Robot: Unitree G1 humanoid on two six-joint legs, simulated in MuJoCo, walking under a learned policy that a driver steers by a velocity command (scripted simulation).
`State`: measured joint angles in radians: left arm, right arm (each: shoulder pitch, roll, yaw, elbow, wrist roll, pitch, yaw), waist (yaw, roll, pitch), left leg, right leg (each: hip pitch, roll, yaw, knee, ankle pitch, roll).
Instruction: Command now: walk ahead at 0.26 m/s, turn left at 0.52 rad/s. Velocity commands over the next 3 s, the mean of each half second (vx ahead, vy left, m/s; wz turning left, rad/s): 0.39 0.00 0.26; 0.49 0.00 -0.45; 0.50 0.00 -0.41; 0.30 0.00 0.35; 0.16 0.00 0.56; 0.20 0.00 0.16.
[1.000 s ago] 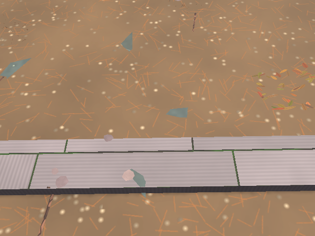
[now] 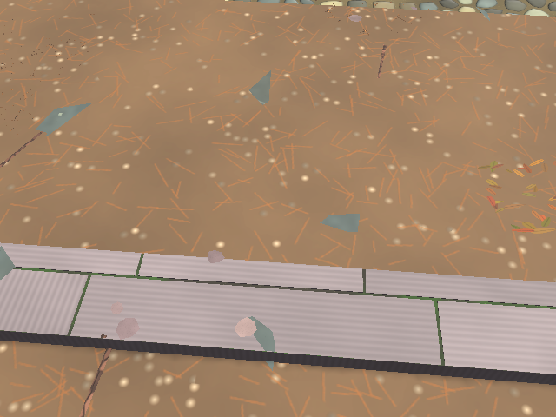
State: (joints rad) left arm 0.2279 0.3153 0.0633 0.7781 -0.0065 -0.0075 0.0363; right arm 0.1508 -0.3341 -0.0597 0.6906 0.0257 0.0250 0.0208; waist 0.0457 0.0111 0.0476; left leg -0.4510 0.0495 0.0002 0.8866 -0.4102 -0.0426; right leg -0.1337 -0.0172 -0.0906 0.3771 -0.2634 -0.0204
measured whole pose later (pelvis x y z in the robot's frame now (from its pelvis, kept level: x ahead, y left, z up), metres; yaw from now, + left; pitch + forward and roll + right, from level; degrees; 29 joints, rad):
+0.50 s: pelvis +0.19 +0.08 -0.01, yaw +6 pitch +2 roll +0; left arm 0.11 0.29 0.03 0.72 -0.02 -0.08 -0.06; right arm 0.35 -0.30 -0.04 0.73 0.00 -0.07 0.00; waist -0.06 -0.04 0.03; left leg 0.11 -0.07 0.02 0.18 -0.32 0.07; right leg -0.65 -0.05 -0.02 0.60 0.07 0.00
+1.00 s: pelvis +0.49 +0.10 +0.00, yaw -10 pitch +3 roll +1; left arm 0.39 0.29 0.04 0.74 -0.02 -0.01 0.02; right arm 0.11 -0.24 0.03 0.55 -0.01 -0.09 0.01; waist 0.05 0.00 0.02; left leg -0.71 0.05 -0.01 0.82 -0.24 -0.08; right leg -0.11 0.07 0.20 0.37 -0.29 -0.05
